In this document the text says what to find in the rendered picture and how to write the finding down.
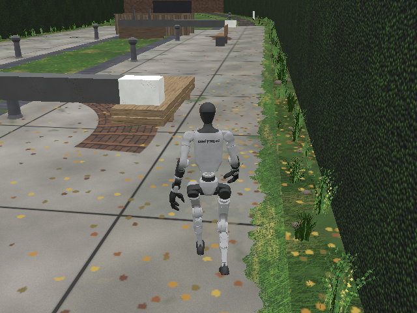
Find right robot forearm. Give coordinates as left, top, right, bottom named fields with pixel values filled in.
left=231, top=156, right=240, bottom=175

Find robot right hand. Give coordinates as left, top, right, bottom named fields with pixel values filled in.
left=223, top=171, right=238, bottom=183

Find right robot upper arm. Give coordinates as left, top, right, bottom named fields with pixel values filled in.
left=221, top=130, right=238, bottom=165

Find humanoid robot head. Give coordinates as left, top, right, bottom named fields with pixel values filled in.
left=197, top=102, right=219, bottom=133

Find left robot forearm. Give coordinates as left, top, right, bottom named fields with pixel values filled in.
left=171, top=158, right=185, bottom=193

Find left robot upper arm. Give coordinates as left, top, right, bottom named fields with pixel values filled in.
left=179, top=131, right=195, bottom=168

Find robot left hand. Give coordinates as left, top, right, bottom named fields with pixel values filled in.
left=169, top=191, right=184, bottom=211

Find robot left thigh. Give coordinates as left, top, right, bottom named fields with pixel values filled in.
left=187, top=181, right=203, bottom=218

